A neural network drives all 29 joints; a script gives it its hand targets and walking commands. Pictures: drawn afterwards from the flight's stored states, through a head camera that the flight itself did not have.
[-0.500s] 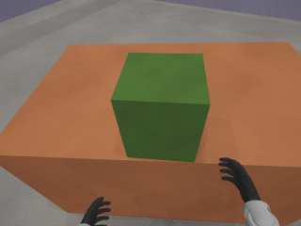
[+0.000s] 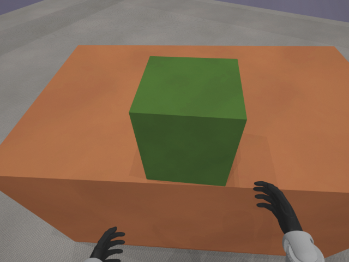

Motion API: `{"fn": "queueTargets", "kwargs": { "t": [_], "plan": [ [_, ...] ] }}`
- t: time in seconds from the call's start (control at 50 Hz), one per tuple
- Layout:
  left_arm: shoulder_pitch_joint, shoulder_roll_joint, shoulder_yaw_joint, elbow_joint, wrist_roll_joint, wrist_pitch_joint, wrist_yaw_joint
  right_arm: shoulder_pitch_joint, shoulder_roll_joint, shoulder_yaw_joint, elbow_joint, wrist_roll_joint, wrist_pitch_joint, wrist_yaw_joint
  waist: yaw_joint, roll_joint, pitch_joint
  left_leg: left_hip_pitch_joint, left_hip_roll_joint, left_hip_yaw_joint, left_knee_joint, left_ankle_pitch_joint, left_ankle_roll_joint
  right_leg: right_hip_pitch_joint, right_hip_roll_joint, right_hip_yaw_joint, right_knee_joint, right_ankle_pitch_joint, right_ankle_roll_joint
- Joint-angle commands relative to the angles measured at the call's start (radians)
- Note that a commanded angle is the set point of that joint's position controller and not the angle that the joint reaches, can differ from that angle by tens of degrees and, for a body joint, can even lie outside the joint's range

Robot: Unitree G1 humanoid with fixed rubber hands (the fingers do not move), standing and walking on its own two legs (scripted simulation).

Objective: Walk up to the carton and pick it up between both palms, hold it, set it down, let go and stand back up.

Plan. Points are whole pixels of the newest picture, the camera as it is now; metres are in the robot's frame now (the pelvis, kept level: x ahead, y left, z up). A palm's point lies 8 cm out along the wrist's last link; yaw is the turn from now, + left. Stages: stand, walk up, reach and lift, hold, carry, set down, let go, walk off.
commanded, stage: stand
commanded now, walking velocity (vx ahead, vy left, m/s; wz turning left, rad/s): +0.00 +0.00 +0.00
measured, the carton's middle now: (188, 123) +0.42 +0.00 +0.09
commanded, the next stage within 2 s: none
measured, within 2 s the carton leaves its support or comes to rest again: neither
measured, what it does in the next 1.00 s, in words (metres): stands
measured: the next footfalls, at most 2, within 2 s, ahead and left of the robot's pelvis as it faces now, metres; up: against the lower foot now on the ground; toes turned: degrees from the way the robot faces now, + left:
none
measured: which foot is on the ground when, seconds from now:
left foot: down 0.00-1.00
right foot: down 0.00-1.00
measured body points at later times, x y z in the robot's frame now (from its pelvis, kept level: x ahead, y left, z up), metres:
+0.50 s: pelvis +0.01 +0.00 +0.00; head +0.02 -0.01 +0.45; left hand +0.16 +0.21 -0.11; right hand +0.23 -0.20 +0.00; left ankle +0.02 +0.14 -0.72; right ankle +0.06 -0.11 -0.72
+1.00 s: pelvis +0.01 +0.00 +0.00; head +0.02 -0.01 +0.45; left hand +0.16 +0.21 -0.12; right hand +0.23 -0.20 +0.00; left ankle +0.02 +0.14 -0.72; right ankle +0.06 -0.11 -0.72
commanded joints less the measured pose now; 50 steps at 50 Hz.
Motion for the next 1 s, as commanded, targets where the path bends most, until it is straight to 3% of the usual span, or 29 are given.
{"fn": "queueTargets", "kwargs": {
  "t": [0.0,0.04,0.08,0.1,0.12,0.16,0.24,0.26,0.32,0.36,0.38,0.4,0.44,0.46,0.5,0.54,0.58,0.64,0.66,0.68,0.72,0.78,0.8,0.82,0.84,0.86,0.9,0.96,0.98],
  "plan": [
    [-0.054,0.102,0.037,-0.075,0.005,-0.019,-0.002,-0.004,-0.064,-0.052,0.089,-0.007,0.095,-0.016,0.027,0.123,0.023,-0.083,0.021,-0.063,-0.203,-0.241,0.033,0.023,-0.029,0.021,-0.132,-0.144,0.036],
    [-0.030,0.052,0.017,-0.070,-0.006,-0.028,-0.012,-0.026,-0.117,-0.074,0.090,-0.007,0.110,-0.033,0.050,0.166,0.051,-0.133,0.039,-0.079,-0.250,-0.271,0.035,0.066,-0.019,-0.012,-0.111,-0.108,0.033],
    [-0.047,0.079,0.023,-0.077,-0.001,-0.025,0.000,-0.044,-0.128,-0.084,0.083,-0.006,0.105,-0.028,0.039,0.084,0.017,-0.083,0.040,-0.090,-0.216,-0.238,0.026,0.023,-0.025,0.009,-0.138,-0.139,0.025],
    [-0.036,0.056,0.020,-0.071,-0.004,-0.021,-0.008,-0.009,-0.147,-0.090,0.075,-0.021,0.111,-0.033,0.032,0.129,0.013,-0.106,0.034,-0.077,-0.229,-0.262,0.026,0.054,-0.005,-0.021,-0.100,-0.121,0.037],
    [-0.067,0.071,0.019,-0.076,-0.001,-0.023,-0.011,0.011,-0.143,-0.086,0.081,-0.012,0.119,-0.035,0.030,0.061,0.040,-0.100,0.030,-0.079,-0.209,-0.237,0.029,0.029,0.006,-0.019,-0.093,-0.098,0.030],
    [-0.021,0.057,0.015,-0.059,-0.006,-0.020,-0.008,-0.017,-0.159,-0.092,0.066,-0.010,0.110,-0.033,0.053,0.116,0.028,-0.178,0.056,-0.084,-0.274,-0.297,0.038,0.121,0.009,-0.073,-0.063,-0.024,0.032],
    [-0.090,0.101,0.032,-0.098,-0.001,-0.014,0.013,-0.052,-0.102,-0.061,0.037,-0.001,0.111,-0.022,0.040,0.084,0.078,-0.084,0.019,-0.044,-0.167,-0.249,0.016,-0.067,-0.053,0.055,-0.224,-0.305,0.012],
    [-0.116,0.135,0.038,-0.106,0.012,-0.014,0.012,0.051,-0.090,-0.067,0.073,-0.006,0.116,-0.019,-0.021,0.034,0.042,-0.011,-0.034,0.004,-0.114,-0.149,0.008,-0.091,-0.078,0.114,-0.258,-0.346,0.020],
    [-0.113,0.056,0.006,-0.077,-0.010,-0.015,-0.007,0.044,-0.072,-0.051,0.075,-0.011,0.111,-0.030,-0.016,0.081,0.044,0.023,0.005,-0.035,-0.144,-0.145,0.029,-0.076,-0.040,0.054,-0.201,-0.233,0.026],
    [-0.045,0.083,0.032,-0.059,-0.002,-0.017,-0.011,0.023,-0.089,-0.061,0.089,-0.006,0.109,-0.030,0.042,0.145,-0.010,-0.122,0.031,-0.076,-0.231,-0.277,0.050,0.086,-0.004,-0.021,-0.083,-0.108,0.038],
    [-0.025,0.046,0.028,-0.047,0.010,-0.018,-0.014,0.014,-0.103,-0.065,0.068,-0.019,0.109,-0.041,0.044,0.083,-0.001,-0.121,0.066,-0.088,-0.249,-0.282,0.040,0.104,0.010,-0.044,-0.050,-0.083,0.034],
    [-0.003,0.038,0.017,-0.053,-0.004,-0.016,0.001,-0.034,-0.105,-0.066,0.043,-0.018,0.115,-0.049,0.070,0.152,0.038,-0.180,0.055,-0.094,-0.260,-0.332,0.056,0.094,0.008,-0.033,-0.051,-0.068,0.036],
    [-0.048,0.057,0.021,-0.060,0.009,-0.015,0.004,-0.009,-0.103,-0.065,0.044,-0.010,0.123,-0.042,0.056,0.114,0.021,-0.130,0.043,-0.077,-0.224,-0.230,0.044,0.114,0.008,-0.048,-0.069,-0.013,0.033],
    [-0.046,0.097,0.026,-0.075,0.005,-0.015,0.007,0.041,-0.140,-0.084,0.060,-0.012,0.118,-0.034,0.030,0.131,0.044,-0.125,0.024,-0.042,-0.229,-0.224,0.019,0.057,-0.026,-0.015,-0.101,-0.113,0.002],
    [-0.072,0.082,0.013,-0.068,-0.011,-0.014,0.000,0.019,-0.099,-0.071,0.045,0.001,0.110,-0.033,0.011,0.039,0.062,0.026,-0.002,-0.005,-0.118,-0.116,0.014,-0.110,-0.088,0.135,-0.275,-0.301,0.006],
    [-0.094,0.108,0.021,-0.080,-0.004,-0.016,-0.001,0.057,-0.036,-0.050,0.083,-0.006,0.115,-0.029,-0.001,0.030,0.040,0.062,-0.027,0.028,-0.071,-0.082,0.020,-0.108,-0.080,0.123,-0.283,-0.323,0.013],
    [-0.102,0.113,0.027,-0.089,-0.013,-0.010,-0.002,0.068,-0.091,-0.074,0.078,-0.006,0.112,-0.030,-0.012,-0.064,0.034,0.034,-0.018,0.001,-0.122,-0.108,0.026,-0.088,-0.073,0.111,-0.297,-0.368,0.011],
    [-0.072,0.079,0.021,-0.073,-0.015,-0.007,0.004,0.028,-0.095,-0.063,0.064,-0.021,0.108,-0.025,0.020,0.096,0.039,-0.057,0.008,-0.043,-0.159,-0.184,0.020,-0.012,-0.043,0.052,-0.175,-0.215,0.036],
    [-0.079,0.084,0.023,-0.080,-0.002,-0.011,0.005,-0.001,-0.108,-0.067,0.077,-0.014,0.106,-0.025,0.027,0.058,0.002,-0.062,-0.005,-0.015,-0.161,-0.152,0.016,0.020,-0.030,0.038,-0.132,-0.161,0.028],
    [-0.098,0.106,0.035,-0.081,0.010,-0.015,0.001,0.049,-0.111,-0.062,0.090,-0.019,0.103,-0.036,0.015,0.109,0.011,-0.069,0.023,-0.044,-0.218,-0.186,0.014,0.025,-0.004,0.000,-0.089,-0.120,0.028],
    [0.023,0.047,0.032,-0.054,-0.002,-0.016,-0.005,-0.059,-0.126,-0.068,0.068,-0.020,0.110,-0.041,0.085,0.235,-0.034,-0.107,0.047,-0.102,-0.245,-0.223,0.043,0.140,0.007,-0.037,-0.037,0.021,0.043],
    [-0.037,0.030,0.010,-0.062,-0.005,-0.021,0.003,-0.052,-0.112,-0.073,0.048,-0.004,0.115,-0.049,0.064,0.082,0.016,-0.132,0.062,-0.084,-0.257,-0.249,0.040,0.119,-0.019,-0.038,-0.069,-0.037,0.023],
    [-0.037,0.093,0.032,-0.063,0.004,-0.018,-0.002,0.003,-0.132,-0.070,0.057,-0.011,0.112,-0.044,0.037,0.146,0.042,-0.127,0.030,-0.047,-0.215,-0.209,0.034,0.107,0.011,-0.038,-0.054,-0.007,0.026],
    [-0.032,0.060,0.013,-0.074,-0.014,-0.021,-0.004,-0.032,-0.076,-0.054,0.060,-0.001,0.107,-0.035,0.065,0.134,0.074,-0.096,0.017,-0.035,-0.192,-0.166,0.026,0.045,-0.045,0.026,-0.140,-0.094,0.031],
    [-0.070,0.042,0.007,-0.066,-0.017,-0.011,-0.007,-0.008,-0.062,-0.053,0.048,-0.003,0.112,-0.029,0.019,0.123,0.040,-0.005,0.007,-0.024,-0.141,-0.121,0.028,-0.005,-0.054,0.057,-0.185,-0.153,0.026],
    [-0.071,0.103,0.027,-0.082,-0.008,-0.017,-0.010,0.007,-0.088,-0.061,0.059,0.003,0.121,-0.035,0.041,0.042,0.069,-0.017,0.009,-0.016,-0.146,-0.105,0.021,-0.020,-0.044,0.047,-0.191,-0.184,0.019],
    [-0.081,0.105,0.017,-0.074,-0.006,-0.014,-0.009,0.067,-0.088,-0.054,0.062,-0.004,0.108,-0.025,-0.014,0.029,0.090,-0.010,-0.005,-0.009,-0.147,-0.145,0.019,-0.076,-0.077,0.098,-0.236,-0.246,0.015],
    [-0.053,0.068,0.013,-0.069,-0.001,-0.015,-0.004,0.044,-0.081,-0.057,0.078,-0.012,0.111,-0.030,0.017,0.063,0.050,-0.032,0.016,-0.033,-0.176,-0.168,0.017,-0.005,-0.045,0.053,-0.170,-0.199,0.029],
    [-0.017,0.111,0.038,-0.063,-0.003,-0.013,0.001,0.024,-0.109,-0.067,0.087,-0.013,0.114,-0.035,0.026,0.148,0.016,-0.044,0.018,-0.044,-0.196,-0.211,0.024,0.007,-0.011,0.022,-0.116,-0.149,0.033]
  ]
}}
